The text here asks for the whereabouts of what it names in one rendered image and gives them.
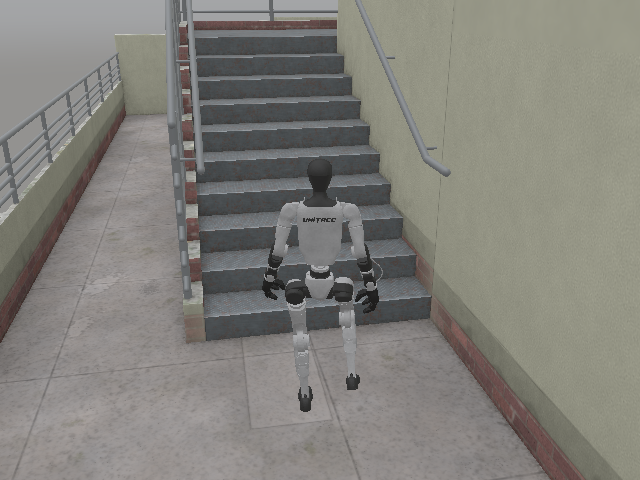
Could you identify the robot torso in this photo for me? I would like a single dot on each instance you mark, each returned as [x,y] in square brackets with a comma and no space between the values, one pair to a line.
[319,235]

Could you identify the right robot upper arm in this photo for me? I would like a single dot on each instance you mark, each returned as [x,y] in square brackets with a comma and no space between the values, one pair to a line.
[351,212]

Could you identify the left robot forearm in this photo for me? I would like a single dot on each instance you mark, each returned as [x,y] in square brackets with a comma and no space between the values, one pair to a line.
[272,266]

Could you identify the robot left hand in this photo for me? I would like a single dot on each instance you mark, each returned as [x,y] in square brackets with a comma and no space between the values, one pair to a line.
[274,285]

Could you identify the robot right hand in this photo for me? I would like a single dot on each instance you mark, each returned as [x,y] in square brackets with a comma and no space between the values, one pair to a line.
[372,297]

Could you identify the robot right foot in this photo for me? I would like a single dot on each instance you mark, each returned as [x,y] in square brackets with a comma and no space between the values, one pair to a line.
[352,382]

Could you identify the right robot forearm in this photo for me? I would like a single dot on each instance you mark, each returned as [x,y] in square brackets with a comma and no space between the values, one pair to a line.
[366,270]

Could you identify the left robot upper arm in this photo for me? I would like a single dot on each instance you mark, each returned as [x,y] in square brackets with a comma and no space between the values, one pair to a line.
[288,212]

